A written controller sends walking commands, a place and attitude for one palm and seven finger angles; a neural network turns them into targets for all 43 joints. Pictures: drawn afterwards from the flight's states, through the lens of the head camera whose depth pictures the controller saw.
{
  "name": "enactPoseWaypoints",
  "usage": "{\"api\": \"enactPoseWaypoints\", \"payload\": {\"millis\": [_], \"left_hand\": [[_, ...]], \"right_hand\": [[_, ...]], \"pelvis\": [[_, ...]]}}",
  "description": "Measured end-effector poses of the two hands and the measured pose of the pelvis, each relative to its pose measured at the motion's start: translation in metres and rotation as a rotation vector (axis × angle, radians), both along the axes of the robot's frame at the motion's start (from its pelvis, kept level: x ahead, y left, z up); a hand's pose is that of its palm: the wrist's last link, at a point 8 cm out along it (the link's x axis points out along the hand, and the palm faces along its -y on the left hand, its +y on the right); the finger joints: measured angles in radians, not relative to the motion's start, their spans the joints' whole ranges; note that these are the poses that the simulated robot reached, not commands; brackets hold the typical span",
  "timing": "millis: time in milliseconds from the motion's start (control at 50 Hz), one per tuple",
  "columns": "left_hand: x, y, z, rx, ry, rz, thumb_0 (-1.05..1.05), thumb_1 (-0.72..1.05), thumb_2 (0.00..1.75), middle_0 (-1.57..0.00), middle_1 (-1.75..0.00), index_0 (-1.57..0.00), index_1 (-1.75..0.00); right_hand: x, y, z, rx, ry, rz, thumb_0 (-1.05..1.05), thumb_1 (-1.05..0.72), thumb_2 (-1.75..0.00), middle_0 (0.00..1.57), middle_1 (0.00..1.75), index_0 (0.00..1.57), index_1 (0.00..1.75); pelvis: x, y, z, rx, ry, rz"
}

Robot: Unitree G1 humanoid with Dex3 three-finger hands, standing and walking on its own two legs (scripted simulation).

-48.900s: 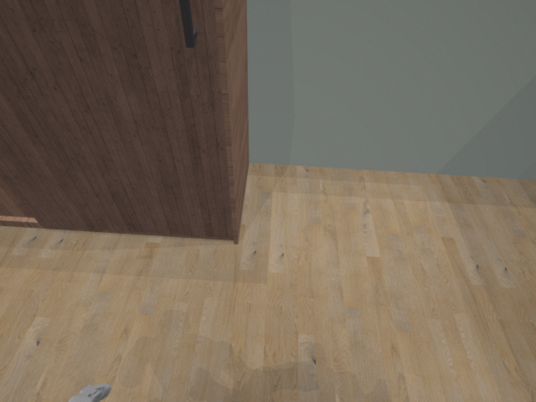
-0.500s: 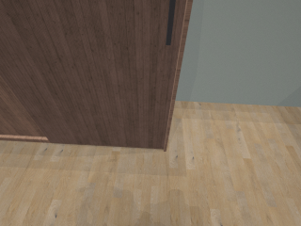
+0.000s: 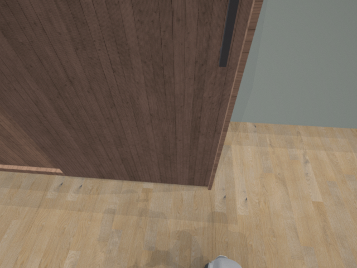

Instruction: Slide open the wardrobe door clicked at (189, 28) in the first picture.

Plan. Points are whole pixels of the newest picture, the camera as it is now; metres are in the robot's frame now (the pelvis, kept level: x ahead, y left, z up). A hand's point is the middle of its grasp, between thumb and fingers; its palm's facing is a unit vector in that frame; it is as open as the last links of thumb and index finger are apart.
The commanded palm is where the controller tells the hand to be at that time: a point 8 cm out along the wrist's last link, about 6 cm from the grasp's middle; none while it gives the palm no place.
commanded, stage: take the last steps up to it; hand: right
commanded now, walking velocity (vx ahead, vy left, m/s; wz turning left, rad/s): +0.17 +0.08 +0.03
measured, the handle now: (227, 28) +0.58 -0.08 +0.23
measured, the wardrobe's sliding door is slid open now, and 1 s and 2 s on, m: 0.00 0.00 0.00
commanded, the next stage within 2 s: come to a stop and stand still in 0.06 s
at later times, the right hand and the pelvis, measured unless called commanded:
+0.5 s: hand (248, 245) +0.21 -0.17 -0.17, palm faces +0.00 +0.97 -0.22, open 7.3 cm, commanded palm none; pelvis +0.12 +0.02 +0.00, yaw +0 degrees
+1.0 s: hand out of the picture +0.14 -0.18 -0.18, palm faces +0.04 +0.97 -0.23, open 7.3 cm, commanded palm none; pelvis +0.09 +0.01 -0.02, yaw +0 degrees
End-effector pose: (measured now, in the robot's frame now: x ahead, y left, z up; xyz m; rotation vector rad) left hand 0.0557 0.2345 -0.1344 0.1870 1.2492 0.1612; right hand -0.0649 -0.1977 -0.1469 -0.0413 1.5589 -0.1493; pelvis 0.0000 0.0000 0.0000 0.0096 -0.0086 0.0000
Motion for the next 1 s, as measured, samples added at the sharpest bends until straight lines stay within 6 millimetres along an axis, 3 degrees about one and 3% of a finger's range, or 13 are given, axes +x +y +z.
{"api": "enactPoseWaypoints", "payload": {"millis": [40, 80, 140, 200, 260, 360, 500, 600, 740, 800, 860, 1000], "left_hand": [[0.026, -0.007, -0.007, 0.007, -0.055, -0.007, 0.01, 0.91, 0.9, -0.2, -0.3, -0.2, -0.3], [0.04, -0.012, -0.009, 0.003, -0.082, 0.004, 0.01, 0.91, 0.9, -0.2, -0.3, -0.2, -0.3], [0.043, -0.013, -0.006, -0.005, -0.068, 0.03, 0.0, 0.92, 0.9, -0.2, -0.3, -0.2, -0.3], [0.04, -0.001, -0.003, 0.002, -0.003, 0.026, -0.01, 0.94, 0.9, -0.21, -0.3, -0.2, -0.3], [0.038, 0.013, -0.009, -0.004, 0.072, 0.026, 0.0, 0.93, 0.9, -0.21, -0.3, -0.2, -0.3], [0.047, 0.029, -0.018, -0.021, 0.136, 0.07, 0.0, 0.92, 0.9, -0.2, -0.3, -0.2, -0.3], [0.063, 0.028, -0.011, 0.006, 0.158, 0.089, 0.01, 0.91, 0.9, -0.2, -0.3, -0.2, -0.3], [0.077, 0.017, -0.003, 0.024, 0.131, 0.072, 0.01, 0.91, 0.9, -0.2, -0.3, -0.2, -0.3], [0.084, 0.015, 0.0, 0.005, 0.097, 0.031, 0.0, 0.9, 0.9, -0.2, -0.3, -0.2, -0.3], [0.093, 0.025, -0.012, -0.016, 0.042, 0.047, 0.01, 0.9, 0.9, -0.21, -0.3, -0.2, -0.3], [0.105, 0.029, -0.018, -0.018, -0.041, 0.059, 0.01, 0.9, 0.9, -0.2, -0.3, -0.2, -0.3], [0.112, 0.01, -0.007, -0.01, -0.144, -0.003, 0.01, 0.91, 0.9, -0.2, -0.3, -0.2, -0.3]], "right_hand": [[0.017, -0.004, -0.012, 0.009, 0.001, 0.005, 0.0, -0.91, -0.9, 0.2, 0.3, 0.2, 0.3], [0.041, -0.01, -0.017, 0.006, -0.013, 0.035, 0.0, -0.91, -0.9, 0.2, 0.3, 0.2, 0.3], [0.091, -0.017, -0.012, -0.016, -0.088, 0.069, 0.0, -0.91, -0.9, 0.2, 0.3, 0.2, 0.3], [0.144, -0.025, 0.003, -0.059, -0.194, 0.08, 0.01, -0.93, -0.9, 0.2, 0.3, 0.2, 0.3], [0.184, -0.031, 0.012, -0.111, -0.284, 0.09, 0.01, -0.94, -0.9, 0.2, 0.3, 0.2, 0.3], [0.224, -0.027, 0.013, -0.151, -0.294, 0.128, 0.01, -0.93, -0.9, 0.2, 0.3, 0.2, 0.3], [0.266, -0.019, 0.008, -0.115, -0.318, 0.122, 0.0, -0.92, -0.9, 0.2, 0.3, 0.2, 0.3], [0.279, -0.024, 0.009, -0.095, -0.331, 0.102, 0.0, -0.91, -0.9, 0.2, 0.3, 0.2, 0.3], [0.279, -0.026, 0.025, -0.122, -0.362, 0.092, 0.0, -0.91, -0.9, 0.2, 0.3, 0.2, 0.3], [0.268, -0.026, 0.018, -0.166, -0.405, 0.116, 0.0, -0.91, -0.9, 0.2, 0.3, 0.2, 0.3], [0.245, -0.023, 0.013, -0.172, -0.373, 0.148, 0.0, -0.91, -0.9, 0.2, 0.3, 0.2, 0.3], [0.195, -0.025, -0.003, -0.128, -0.313, 0.086, 0.0, -0.91, -0.9, 0.2, 0.3, 0.2, 0.3]], "pelvis": [[0.017, -0.006, -0.011, 0.017, -0.007, 0.021], [0.028, -0.006, -0.014, 0.002, -0.016, 0.043], [0.042, -0.004, -0.008, -0.007, -0.011, 0.045], [0.056, 0.001, 0.0, 0.0, 0.001, 0.03], [0.073, 0.011, -0.001, -0.003, 0.004, 0.014], [0.101, 0.024, -0.006, -0.016, 0.008, 0.008], [0.122, 0.016, -0.004, -0.014, 0.005, -0.003], [0.121, 0.006, 0.0, -0.007, 0.008, 0.004], [0.112, 0.014, 0.008, 0.019, 0.016, -0.009], [0.109, 0.022, -0.006, -0.026, 0.034, 0.019], [0.102, 0.018, -0.013, 0.013, 0.011, 0.012], [0.086, 0.009, -0.016, 0.009, -0.035, 0.008]]}}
